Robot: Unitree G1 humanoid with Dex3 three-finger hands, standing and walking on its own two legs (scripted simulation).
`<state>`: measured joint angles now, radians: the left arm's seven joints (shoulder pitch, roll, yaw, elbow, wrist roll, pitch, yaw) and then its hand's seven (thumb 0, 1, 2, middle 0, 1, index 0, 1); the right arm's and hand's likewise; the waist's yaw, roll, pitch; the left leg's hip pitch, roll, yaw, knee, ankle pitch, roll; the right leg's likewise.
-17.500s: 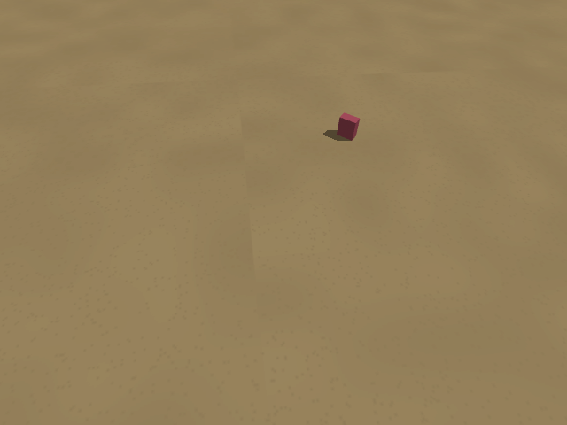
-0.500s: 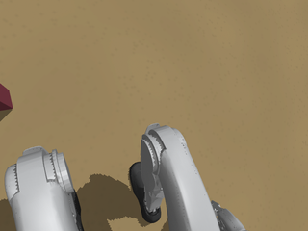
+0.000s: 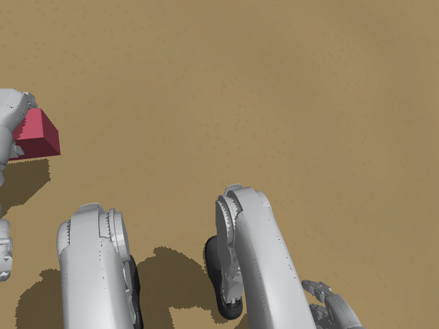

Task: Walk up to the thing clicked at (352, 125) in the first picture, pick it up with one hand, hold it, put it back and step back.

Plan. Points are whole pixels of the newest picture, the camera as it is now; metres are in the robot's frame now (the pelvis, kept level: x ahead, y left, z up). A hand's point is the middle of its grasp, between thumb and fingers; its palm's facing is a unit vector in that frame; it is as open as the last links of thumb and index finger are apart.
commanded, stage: settle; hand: left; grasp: from above
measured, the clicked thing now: (22, 136) +0.47 +0.31 -0.20
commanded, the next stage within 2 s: lift in 0.10 s
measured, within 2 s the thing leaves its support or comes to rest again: neither
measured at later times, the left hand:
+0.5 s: hand out of the picture +0.44 +0.31 -0.10, palm faces -0.50 -0.07 -0.86, open 8.9 cm
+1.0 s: hand out of the picture +0.37 +0.30 +0.06, palm faces -0.46 -0.11 -0.88, open 8.9 cm
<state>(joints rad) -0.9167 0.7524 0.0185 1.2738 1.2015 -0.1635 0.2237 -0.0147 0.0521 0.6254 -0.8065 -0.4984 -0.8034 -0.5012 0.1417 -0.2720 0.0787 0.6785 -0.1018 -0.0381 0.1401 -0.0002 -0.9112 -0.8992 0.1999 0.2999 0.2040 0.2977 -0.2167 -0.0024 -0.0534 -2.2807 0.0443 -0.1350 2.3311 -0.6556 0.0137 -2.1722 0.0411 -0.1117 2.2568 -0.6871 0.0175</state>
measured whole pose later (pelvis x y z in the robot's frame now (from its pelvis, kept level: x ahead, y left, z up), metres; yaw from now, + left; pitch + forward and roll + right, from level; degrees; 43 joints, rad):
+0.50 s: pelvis -0.01 +0.00 +0.04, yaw +2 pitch +34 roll -8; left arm -0.84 0.70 0.01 1.14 1.15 -0.15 0.13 -0.01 0.05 0.63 -0.81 -0.50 -0.81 -0.50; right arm 0.21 -0.26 0.04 0.68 -0.05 0.01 0.11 0.00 -0.91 -0.90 0.20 0.30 0.21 0.30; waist -0.20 0.02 -0.11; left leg -2.18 0.04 -0.10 2.20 -0.62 0.03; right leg -2.08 0.03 -0.08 2.13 -0.66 0.03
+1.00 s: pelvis +0.00 +0.01 +0.17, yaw +5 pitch +29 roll -6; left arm -0.52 0.57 -0.07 0.81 1.04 -0.09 0.09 -0.01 0.04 0.63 -0.82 -0.48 -0.82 -0.49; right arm 0.16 -0.25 -0.01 0.67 0.01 0.04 0.02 0.00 -0.90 -0.90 0.20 0.30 0.21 0.30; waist -0.11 0.04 -0.17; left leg -1.71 0.04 -0.06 1.78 -0.59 0.02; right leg -1.63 0.02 -0.06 1.73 -0.62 0.02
